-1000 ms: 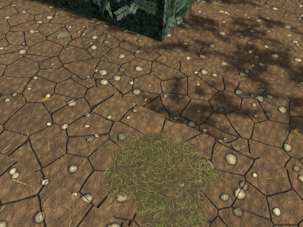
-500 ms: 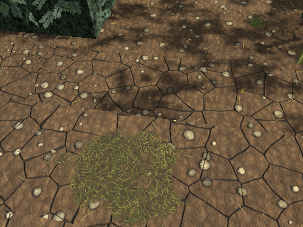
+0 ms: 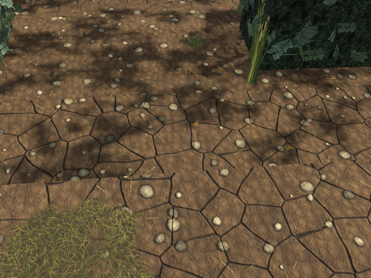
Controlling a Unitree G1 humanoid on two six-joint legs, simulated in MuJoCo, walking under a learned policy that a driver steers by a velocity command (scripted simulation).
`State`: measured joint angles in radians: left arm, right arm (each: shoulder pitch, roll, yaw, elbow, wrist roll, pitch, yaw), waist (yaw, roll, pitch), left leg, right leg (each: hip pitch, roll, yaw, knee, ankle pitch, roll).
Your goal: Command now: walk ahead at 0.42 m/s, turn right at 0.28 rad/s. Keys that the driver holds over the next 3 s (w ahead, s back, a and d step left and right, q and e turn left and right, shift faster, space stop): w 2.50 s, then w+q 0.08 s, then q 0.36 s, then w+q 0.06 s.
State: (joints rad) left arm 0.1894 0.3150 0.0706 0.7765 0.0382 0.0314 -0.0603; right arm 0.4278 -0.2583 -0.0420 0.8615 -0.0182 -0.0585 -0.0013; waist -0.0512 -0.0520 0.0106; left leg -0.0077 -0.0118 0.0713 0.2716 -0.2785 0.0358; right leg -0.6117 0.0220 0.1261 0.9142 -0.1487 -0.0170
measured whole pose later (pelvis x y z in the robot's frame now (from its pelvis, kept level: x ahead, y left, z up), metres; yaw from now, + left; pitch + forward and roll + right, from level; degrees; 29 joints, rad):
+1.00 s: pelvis +0.56 -0.02 -0.17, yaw -3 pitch +0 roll +1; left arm 0.33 0.23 0.02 0.98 0.03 -0.04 0.03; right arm 0.24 -0.20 -0.04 0.96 -0.03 -0.07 0.00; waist 0.03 -0.04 0.09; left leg -0.31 -0.06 0.09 0.53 -0.23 0.09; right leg -0.54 0.00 0.06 1.58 -0.46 -0.07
